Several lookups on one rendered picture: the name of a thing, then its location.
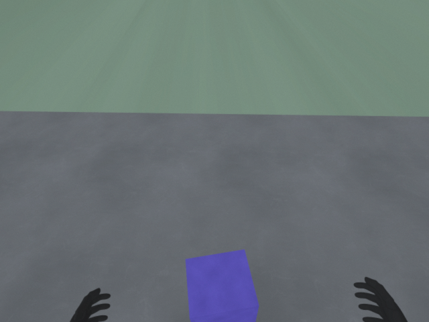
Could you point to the robot right hand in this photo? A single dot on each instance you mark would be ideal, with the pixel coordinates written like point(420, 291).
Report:
point(387, 309)

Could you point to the robot left hand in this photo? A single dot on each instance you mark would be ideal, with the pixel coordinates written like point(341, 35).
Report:
point(85, 309)

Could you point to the carton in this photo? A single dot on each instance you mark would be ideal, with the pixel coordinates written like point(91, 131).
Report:
point(220, 288)

